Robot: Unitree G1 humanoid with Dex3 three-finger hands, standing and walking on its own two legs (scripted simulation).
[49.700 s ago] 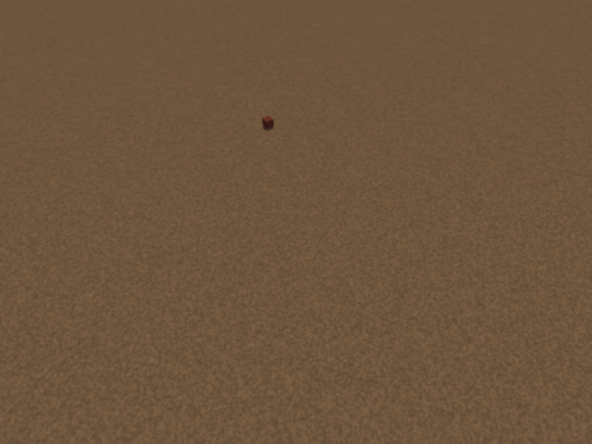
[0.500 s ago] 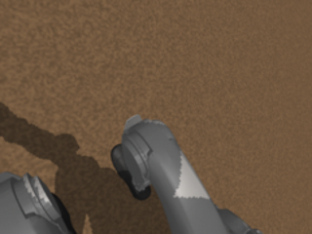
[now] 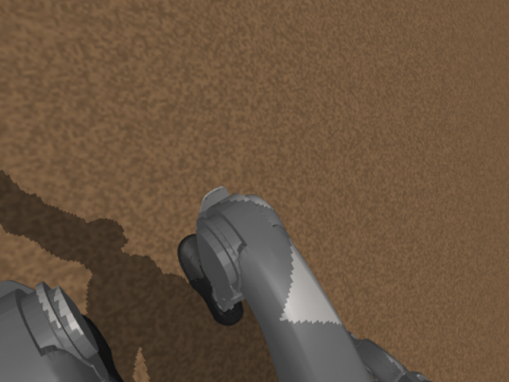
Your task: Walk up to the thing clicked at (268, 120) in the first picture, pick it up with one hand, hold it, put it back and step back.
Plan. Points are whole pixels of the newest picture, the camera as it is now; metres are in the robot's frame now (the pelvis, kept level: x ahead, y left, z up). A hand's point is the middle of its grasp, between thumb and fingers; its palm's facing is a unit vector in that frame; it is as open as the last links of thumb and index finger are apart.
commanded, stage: open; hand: left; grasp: from above
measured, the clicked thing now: out of the picture +0.51 +0.29 -0.30
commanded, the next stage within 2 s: withdraw in 0.12 s
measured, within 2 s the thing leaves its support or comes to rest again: neither
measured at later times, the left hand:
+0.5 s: hand out of the picture +0.52 +0.27 -0.23, palm faces -0.35 -0.12 -0.93, open 14.1 cm
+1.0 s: hand out of the picture +0.48 +0.27 -0.07, palm faces -0.48 -0.11 -0.87, open 13.9 cm
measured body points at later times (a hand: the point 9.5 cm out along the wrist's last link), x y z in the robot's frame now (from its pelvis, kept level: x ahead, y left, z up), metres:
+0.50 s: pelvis +0.01 +0.00 +0.01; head +0.30 +0.12 +0.33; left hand +0.53 +0.28 -0.18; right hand +0.02 -0.24 -0.05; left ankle +0.06 +0.12 -0.29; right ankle +0.12 -0.12 -0.29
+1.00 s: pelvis -0.01 -0.01 +0.05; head +0.21 +0.07 +0.43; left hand +0.50 +0.27 -0.02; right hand +0.08 -0.29 -0.05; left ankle +0.06 +0.12 -0.29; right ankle +0.12 -0.12 -0.29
